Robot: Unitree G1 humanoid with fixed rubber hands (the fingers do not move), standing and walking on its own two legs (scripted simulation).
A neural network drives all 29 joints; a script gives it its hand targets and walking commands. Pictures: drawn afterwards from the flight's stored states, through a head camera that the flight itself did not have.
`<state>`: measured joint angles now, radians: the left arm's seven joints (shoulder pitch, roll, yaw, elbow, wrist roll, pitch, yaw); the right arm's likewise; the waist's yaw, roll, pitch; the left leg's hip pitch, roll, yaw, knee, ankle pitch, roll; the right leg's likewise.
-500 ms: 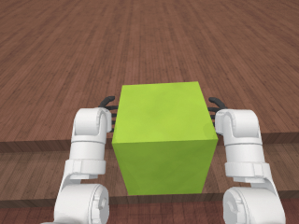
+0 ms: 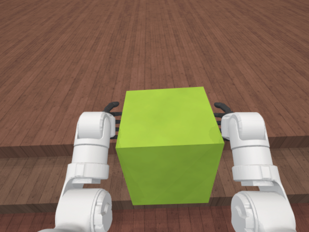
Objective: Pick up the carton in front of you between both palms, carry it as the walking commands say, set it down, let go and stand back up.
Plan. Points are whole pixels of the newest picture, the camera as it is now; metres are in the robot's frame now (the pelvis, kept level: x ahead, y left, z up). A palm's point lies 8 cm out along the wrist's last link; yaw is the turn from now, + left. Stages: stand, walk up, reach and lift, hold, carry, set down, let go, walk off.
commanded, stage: carry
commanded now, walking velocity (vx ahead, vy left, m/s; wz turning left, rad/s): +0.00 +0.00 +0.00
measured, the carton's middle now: (167, 146) +0.34 +0.00 +0.06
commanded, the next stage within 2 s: none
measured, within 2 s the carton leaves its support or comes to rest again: neither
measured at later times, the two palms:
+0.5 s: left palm (106, 135) +0.32 +0.14 +0.14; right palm (233, 136) +0.32 -0.16 +0.14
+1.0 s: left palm (104, 136) +0.31 +0.15 +0.15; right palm (235, 137) +0.31 -0.15 +0.15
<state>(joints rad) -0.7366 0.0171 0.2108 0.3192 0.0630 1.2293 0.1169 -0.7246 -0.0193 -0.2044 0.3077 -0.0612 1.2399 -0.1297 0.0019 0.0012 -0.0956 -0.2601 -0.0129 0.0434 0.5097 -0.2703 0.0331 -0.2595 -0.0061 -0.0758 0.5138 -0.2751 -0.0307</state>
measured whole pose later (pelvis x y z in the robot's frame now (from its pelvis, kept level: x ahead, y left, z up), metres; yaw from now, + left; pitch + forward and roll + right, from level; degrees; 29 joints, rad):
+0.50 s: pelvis -0.03 +0.00 +0.00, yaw +0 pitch +1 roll +0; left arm -0.73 0.01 0.22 0.30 0.06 1.23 0.12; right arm -0.73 -0.02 -0.20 0.30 -0.06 1.24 -0.13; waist 0.00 0.01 -0.08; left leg -0.30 -0.01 0.04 0.51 -0.22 0.03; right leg -0.30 0.00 -0.08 0.51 -0.23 -0.04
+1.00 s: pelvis -0.05 +0.00 +0.00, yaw +0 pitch +2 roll +0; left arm -0.74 0.03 0.19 0.26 0.04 1.26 0.12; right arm -0.73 -0.03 -0.20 0.25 -0.05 1.26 -0.13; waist 0.01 0.00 -0.09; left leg -0.36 0.00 0.04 0.56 -0.27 0.06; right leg -0.35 0.00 -0.08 0.54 -0.25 -0.06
